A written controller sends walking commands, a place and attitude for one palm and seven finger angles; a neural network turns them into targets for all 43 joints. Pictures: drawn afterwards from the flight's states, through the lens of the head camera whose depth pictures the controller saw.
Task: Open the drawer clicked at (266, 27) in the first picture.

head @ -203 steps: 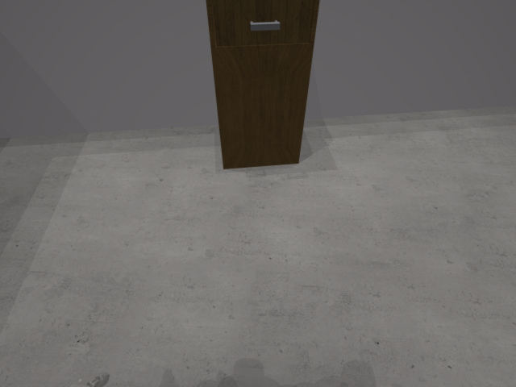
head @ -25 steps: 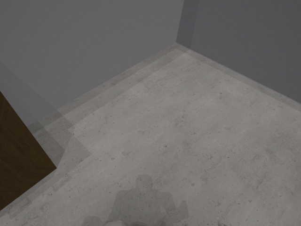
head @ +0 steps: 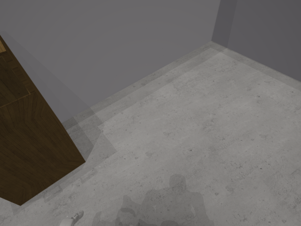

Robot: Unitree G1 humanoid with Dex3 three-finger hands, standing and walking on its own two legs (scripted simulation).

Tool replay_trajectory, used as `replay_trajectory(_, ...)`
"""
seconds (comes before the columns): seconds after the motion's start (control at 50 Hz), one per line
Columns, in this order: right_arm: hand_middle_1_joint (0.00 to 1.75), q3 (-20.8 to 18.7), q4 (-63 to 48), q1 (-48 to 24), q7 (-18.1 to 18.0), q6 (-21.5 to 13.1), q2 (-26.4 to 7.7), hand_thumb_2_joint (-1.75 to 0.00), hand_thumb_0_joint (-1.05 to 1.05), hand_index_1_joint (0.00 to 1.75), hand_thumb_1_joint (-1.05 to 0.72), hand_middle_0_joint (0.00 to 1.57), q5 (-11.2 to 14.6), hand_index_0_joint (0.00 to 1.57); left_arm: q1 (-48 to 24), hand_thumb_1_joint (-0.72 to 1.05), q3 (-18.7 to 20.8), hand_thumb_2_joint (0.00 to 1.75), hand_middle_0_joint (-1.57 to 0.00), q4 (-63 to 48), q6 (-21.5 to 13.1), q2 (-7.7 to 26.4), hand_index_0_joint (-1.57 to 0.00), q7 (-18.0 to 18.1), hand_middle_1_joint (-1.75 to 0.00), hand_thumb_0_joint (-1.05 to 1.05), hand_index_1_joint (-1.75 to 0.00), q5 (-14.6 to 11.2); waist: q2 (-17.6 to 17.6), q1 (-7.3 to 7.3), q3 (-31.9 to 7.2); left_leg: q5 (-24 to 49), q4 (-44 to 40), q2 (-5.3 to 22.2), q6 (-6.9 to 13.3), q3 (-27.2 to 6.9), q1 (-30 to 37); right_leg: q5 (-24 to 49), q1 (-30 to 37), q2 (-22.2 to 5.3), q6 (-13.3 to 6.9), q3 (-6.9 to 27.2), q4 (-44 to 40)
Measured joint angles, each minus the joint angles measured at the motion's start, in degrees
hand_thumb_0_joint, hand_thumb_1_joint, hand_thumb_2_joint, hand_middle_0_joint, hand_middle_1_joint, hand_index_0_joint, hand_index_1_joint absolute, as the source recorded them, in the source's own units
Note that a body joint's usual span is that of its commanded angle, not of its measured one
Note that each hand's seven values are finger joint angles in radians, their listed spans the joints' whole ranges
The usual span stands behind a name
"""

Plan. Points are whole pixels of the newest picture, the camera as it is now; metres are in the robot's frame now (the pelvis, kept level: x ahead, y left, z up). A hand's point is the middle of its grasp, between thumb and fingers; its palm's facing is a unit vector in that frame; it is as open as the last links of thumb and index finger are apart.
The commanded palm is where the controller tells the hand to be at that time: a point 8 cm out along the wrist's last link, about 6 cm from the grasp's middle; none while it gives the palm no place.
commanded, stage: turn to face it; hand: left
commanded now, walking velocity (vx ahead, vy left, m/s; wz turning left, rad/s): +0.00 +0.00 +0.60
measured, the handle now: out of the picture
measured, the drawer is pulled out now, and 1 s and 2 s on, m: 0.00 0.00 0.00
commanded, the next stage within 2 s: take the last steps up to it in 0.98 s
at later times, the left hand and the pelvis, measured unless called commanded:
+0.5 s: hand out of the picture -0.09 +0.22 -0.18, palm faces +0.41 -0.87 -0.26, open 7.4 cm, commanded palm none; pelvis -0.02 +0.01 -0.01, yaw +21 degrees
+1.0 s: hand out of the picture -0.03 +0.19 -0.13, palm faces +0.54 -0.78 -0.30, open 7.4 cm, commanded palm none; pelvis -0.01 -0.03 +0.00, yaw +34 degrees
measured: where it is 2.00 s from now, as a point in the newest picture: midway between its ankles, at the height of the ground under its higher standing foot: outside the picture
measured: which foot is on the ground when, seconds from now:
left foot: up 0.00-0.44, down 0.46-0.90, up 0.92-1.00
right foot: down 0.00-0.46, up 0.48-0.88, down 0.90-1.00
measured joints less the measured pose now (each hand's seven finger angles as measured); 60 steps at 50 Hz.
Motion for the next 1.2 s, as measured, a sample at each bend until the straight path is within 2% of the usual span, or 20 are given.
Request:
replay_trajectory(0.02,0.30,-0.35,0.03,-0.18,-0.01,0.39,-0.35,-0.90,0.01,0.29,-0.91,0.20,-0.01,0.20,0.30,0.91,-0.35,0.90,-0.20,-0.22,0.01,-0.21,-0.20,0.09,-0.30,0.00,-0.30,0.18,0.49,0.05,0.08,-5.62,4.82,0.02,-0.75,0.31,-1.59,0.30,0.23,-0.09,-1.15,-0.87,0.25)
replay_trajectory(0.06,0.30,-0.83,-0.33,-0.20,0.31,1.09,-0.96,-0.90,0.01,0.29,-0.91,0.20,-0.26,0.20,1.29,0.91,-0.84,0.90,-0.20,-0.52,0.26,-0.47,-0.20,0.24,-0.30,0.00,-0.30,0.31,0.46,0.02,-0.26,-11.03,17.08,0.06,-1.66,2.11,-5.30,-0.06,1.32,-1.22,-2.39,-2.63,-0.44)
replay_trajectory(0.12,0.30,-1.12,-1.03,-0.84,0.85,1.32,-1.83,-0.90,0.01,0.29,-0.91,0.20,-0.46,0.20,2.55,0.90,-1.11,0.90,-0.20,-0.38,0.21,-0.60,-0.20,0.34,-0.30,0.00,-0.30,0.28,-0.17,0.07,-0.07,-9.90,30.45,2.20,-3.07,4.55,-8.23,0.50,3.22,-2.72,-2.69,-4.71,-2.76)
replay_trajectory(0.18,0.30,-1.16,-1.59,-1.54,1.03,1.26,-2.50,-0.90,0.01,0.29,-0.91,0.20,-0.34,0.20,3.22,0.90,-1.48,0.90,-0.20,-0.21,-0.28,-0.79,-0.20,0.18,-0.30,0.00,-0.30,0.33,-0.79,0.16,0.82,-8.93,33.99,4.61,-4.43,5.30,-7.94,0.63,4.30,-4.11,-2.76,-7.26,-3.55)
replay_trajectory(0.32,0.30,-0.44,-1.72,-5.54,1.11,2.16,-3.53,-0.90,0.01,0.29,-0.91,0.19,-0.12,0.20,5.88,0.90,-2.04,0.90,-0.20,0.22,-0.66,-0.83,-0.20,-0.43,-0.30,0.00,-0.30,0.83,-2.29,2.56,2.82,-12.51,23.68,7.40,-5.33,7.30,-2.04,-0.96,4.29,-7.31,-2.10,-12.54,-1.33)
replay_trajectory(0.4,0.30,0.27,-3.12,-8.75,1.23,1.54,-3.31,-0.90,0.01,0.29,-0.91,0.19,0.21,0.20,7.60,0.90,-1.46,0.90,-0.20,1.33,0.08,0.71,-0.20,-0.68,-0.30,0.00,-0.30,1.10,-3.67,4.21,3.62,-13.38,14.40,7.10,-4.21,9.79,2.47,-2.44,2.89,-9.15,-1.01,-14.89,1.78)
replay_trajectory(0.46,0.30,0.84,-4.94,-10.07,1.43,0.18,-3.24,-0.90,0.01,0.29,-0.91,0.19,0.21,0.20,9.09,0.90,-0.63,0.90,-0.20,2.07,0.78,2.53,-0.20,-0.88,-0.30,0.00,-0.30,0.75,-4.54,4.74,3.19,-7.45,3.49,6.38,-2.41,11.22,7.35,-4.81,0.71,-10.78,0.40,-16.65,6.79)
replay_trajectory(0.48,0.30,0.85,-5.31,-10.56,1.37,-0.53,-2.85,-0.90,0.01,0.29,-0.91,0.19,0.15,0.20,9.01,0.90,-0.24,0.90,-0.20,2.50,1.28,3.43,-0.20,-0.94,-0.30,0.00,-0.30,0.50,-5.53,4.79,3.34,-7.77,3.76,5.58,-1.00,11.04,6.82,-8.10,-1.21,-11.26,1.53,-14.97,11.10)
replay_trajectory(0.54,0.30,1.70,-5.85,-10.95,1.01,-1.73,-1.87,-0.90,0.00,0.29,-0.91,0.19,0.22,0.20,8.08,0.90,0.53,0.90,-0.20,3.28,3.15,5.22,-0.20,-0.64,-0.30,0.00,-0.30,0.51,-6.59,5.37,3.69,-8.77,4.73,4.78,1.01,9.93,6.38,-14.13,-7.42,-8.64,3.12,-7.33,25.64)
replay_trajectory(0.58,0.30,2.03,-5.84,-10.48,0.44,-1.80,-1.50,-0.90,0.00,0.29,-0.91,0.20,0.11,0.20,7.25,0.91,0.80,0.90,-0.20,3.33,3.31,5.53,-0.20,-0.76,-0.30,0.01,-0.30,0.44,-6.07,5.15,3.31,-7.51,2.71,4.55,1.08,8.66,7.11,-11.70,-10.25,-7.18,3.70,-4.63,31.13)
replay_trajectory(0.64,0.30,2.40,-5.40,-9.75,0.05,-1.61,-1.16,-0.90,0.00,0.29,-0.91,0.20,0.07,0.20,5.98,0.91,0.75,0.90,-0.20,2.37,2.75,5.41,-0.20,-1.13,-0.30,0.01,-0.30,0.38,-5.23,4.80,2.90,-5.29,-0.68,3.80,1.31,7.10,8.46,-7.44,-12.28,-6.24,4.24,-1.84,32.94)
replay_trajectory(0.76,0.30,2.69,-4.61,-7.51,0.06,-1.24,-0.34,-0.90,0.00,0.30,-0.90,0.20,-0.13,0.20,3.24,0.91,0.17,0.90,-0.20,0.53,2.34,4.23,-0.19,-0.88,-0.30,0.00,-0.30,0.15,-3.66,3.40,2.03,-3.07,-3.64,2.43,1.08,4.45,9.43,-6.79,-10.62,-4.86,4.58,0.38,25.24)
replay_trajectory(0.84,0.30,2.50,-3.85,-6.01,0.16,-0.64,-0.26,-0.90,0.00,0.30,-0.90,0.20,-0.40,0.21,1.85,0.91,-0.42,0.90,-0.20,-0.47,1.78,2.90,-0.20,-0.71,-0.30,0.00,-0.30,-0.14,-2.17,2.17,1.78,-3.20,-2.50,2.10,0.10,2.84,8.49,-7.08,-6.24,-3.09,3.86,0.05,14.84)
replay_trajectory(0.88,0.30,2.27,-3.38,-5.16,0.20,-0.39,-0.42,-0.90,0.00,0.30,-0.90,0.20,-0.25,0.21,1.72,0.91,-0.82,0.90,-0.20,-1.02,0.97,2.26,-0.20,-0.70,-0.30,0.00,-0.30,-0.27,-1.52,1.88,1.52,-3.92,-0.63,1.86,-0.72,2.14,7.34,-2.84,-2.59,-2.19,3.47,-0.56,6.69)
replay_trajectory(0.92,0.30,1.71,-2.72,-4.57,0.19,-0.06,-1.08,-0.90,0.01,0.30,-0.90,0.20,0.17,0.21,1.73,0.91,-1.28,0.90,-0.20,-1.10,-0.20,1.09,-0.20,-0.53,-0.30,0.00,-0.30,0.16,0.09,1.80,1.56,-8.39,4.77,2.04,-1.55,1.28,4.95,-1.65,-0.90,-1.46,-0.22,-1.87,3.28)
replay_trajectory(0.96,0.30,1.13,-2.09,-3.91,0.04,0.72,-1.54,-0.90,0.01,0.30,-0.90,0.20,0.20,0.20,2.16,0.90,-2.07,0.90,-0.20,-1.14,-0.63,0.00,-0.20,-0.48,-0.30,0.00,-0.30,0.38,0.71,1.40,1.59,-15.32,15.63,1.29,-1.77,1.38,1.29,-1.71,-0.47,-2.06,-2.54,-3.20,3.61)
replay_trajectory(1.02,0.30,0.51,-0.72,-3.18,0.32,1.44,-2.07,-0.90,0.01,0.29,-0.91,0.20,0.00,0.20,3.34,0.90,-2.44,0.90,-0.20,-0.73,-0.56,-1.26,-0.20,-0.34,-0.30,0.00,-0.30,0.34,0.75,1.43,1.37,-14.07,29.73,1.91,-2.42,2.72,-2.70,-0.51,1.57,-2.94,-3.22,-4.73,0.96)
replay_trajectory(1.06,0.30,0.28,-0.01,-2.80,0.54,1.55,-2.25,-0.90,0.01,0.29,-0.91,0.20,-0.05,0.20,4.12,0.90,-2.55,0.90,-0.20,-0.12,-0.51,-1.74,-0.20,-0.36,-0.30,0.00,-0.30,0.35,0.60,1.35,1.21,-11.25,34.03,3.08,-2.94,3.17,-3.74,0.35,2.58,-3.23,-3.24,-5.67,-0.77)
replay_trajectory(1.12,0.30,0.24,0.93,-2.26,0.63,1.59,-2.13,-0.90,0.01,0.29,-0.91,0.20,-0.10,0.20,5.13,0.90,-2.52,0.90,-0.20,0.85,-0.55,-2.06,-0.20,-0.30,-0.30,0.00,-0.30,0.49,-0.09,1.49,1.09,-9.35,33.47,4.86,-3.65,3.57,-2.97,1.12,3.43,-3.63,-3.35,-7.09,-2.50)
replay_trajectory(1.2,0.30,0.49,2.21,-1.85,0.80,1.51,-1.63,-0.90,0.01,0.29,-0.91,0.19,-0.40,0.20,7.01,0.91,-2.08,0.90,-0.20,2.53,-1.47,-1.78,-0.20,-0.38,-0.30,0.00,-0.30,0.76,-1.12,2.67,0.74,-9.99,26.17,6.73,-3.84,4.66,0.30,1.83,4.24,-3.80,-3.29,-8.81,-4.41)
